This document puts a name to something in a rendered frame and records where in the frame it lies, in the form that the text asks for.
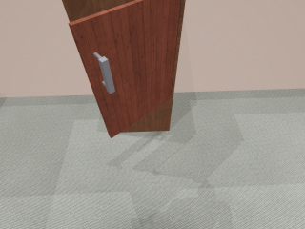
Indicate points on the handle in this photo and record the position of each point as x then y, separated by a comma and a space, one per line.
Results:
106, 72

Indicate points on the cupboard door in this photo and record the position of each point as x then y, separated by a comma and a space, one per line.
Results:
139, 40

